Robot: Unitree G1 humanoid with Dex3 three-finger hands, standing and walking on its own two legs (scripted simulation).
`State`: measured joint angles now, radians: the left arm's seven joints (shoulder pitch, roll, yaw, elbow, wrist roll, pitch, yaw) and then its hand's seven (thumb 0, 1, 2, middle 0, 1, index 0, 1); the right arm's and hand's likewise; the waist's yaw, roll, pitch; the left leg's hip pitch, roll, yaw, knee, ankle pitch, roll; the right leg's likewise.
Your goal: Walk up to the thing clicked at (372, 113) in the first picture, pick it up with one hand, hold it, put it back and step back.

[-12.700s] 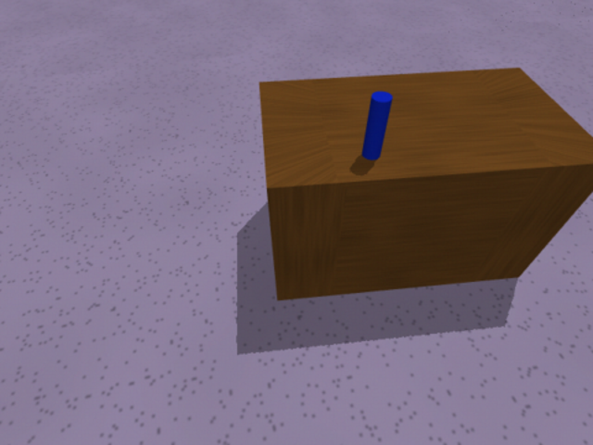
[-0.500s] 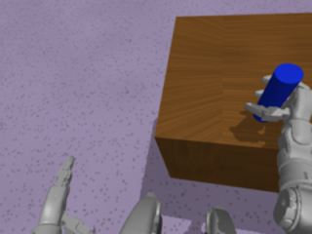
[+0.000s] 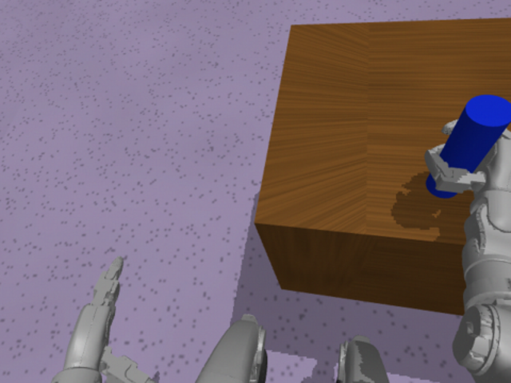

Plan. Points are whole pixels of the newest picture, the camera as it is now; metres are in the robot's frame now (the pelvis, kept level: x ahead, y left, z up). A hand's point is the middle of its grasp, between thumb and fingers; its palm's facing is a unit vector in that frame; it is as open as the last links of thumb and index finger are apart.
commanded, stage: settle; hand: right
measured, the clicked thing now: (462, 154) +0.47 -0.21 +0.03
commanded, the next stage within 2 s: lift in 0.66 s
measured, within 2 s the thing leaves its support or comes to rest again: leaves its support in 0.02 s
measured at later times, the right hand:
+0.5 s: hand (464, 133) +0.48 -0.20 +0.07, palm faces +0.15 +0.99 +0.01, open 7.3 cm
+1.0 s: hand (473, 120) +0.48 -0.20 +0.10, palm faces +0.16 +0.99 +0.02, open 7.3 cm
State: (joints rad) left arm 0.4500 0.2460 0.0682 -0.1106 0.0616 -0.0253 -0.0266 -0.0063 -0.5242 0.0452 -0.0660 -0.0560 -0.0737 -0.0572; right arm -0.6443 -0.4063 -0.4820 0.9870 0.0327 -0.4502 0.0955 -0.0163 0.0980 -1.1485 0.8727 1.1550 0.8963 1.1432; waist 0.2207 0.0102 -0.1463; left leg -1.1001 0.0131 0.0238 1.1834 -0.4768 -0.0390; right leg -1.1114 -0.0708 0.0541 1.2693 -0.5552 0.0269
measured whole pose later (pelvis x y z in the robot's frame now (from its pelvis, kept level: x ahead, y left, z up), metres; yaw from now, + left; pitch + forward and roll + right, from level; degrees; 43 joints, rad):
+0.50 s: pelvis +0.01 +0.00 +0.03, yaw +0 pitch +20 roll +3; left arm 0.40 0.24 0.06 0.03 0.04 -0.02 -0.01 -0.01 -0.53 0.05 -0.06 -0.05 -0.07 -0.06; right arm -0.67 -0.39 -0.44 1.00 0.06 -0.39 0.12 -0.01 0.11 -1.16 0.87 1.17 0.89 1.16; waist 0.18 0.01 -0.13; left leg -0.95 0.02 0.01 1.06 -0.45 -0.04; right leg -0.96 -0.06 0.04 1.13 -0.52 0.02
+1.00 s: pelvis +0.02 +0.00 +0.04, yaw -1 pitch +17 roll +2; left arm 0.40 0.23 0.05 0.08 0.02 -0.03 0.00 -0.01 -0.52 0.04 -0.06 -0.05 -0.07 -0.05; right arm -0.64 -0.35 -0.41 0.93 0.07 -0.35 0.09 -0.01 0.11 -1.16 0.87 1.17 0.89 1.16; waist 0.15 0.01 -0.12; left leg -0.84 0.02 0.00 0.98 -0.43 -0.04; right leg -0.84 -0.06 0.02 1.04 -0.49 0.02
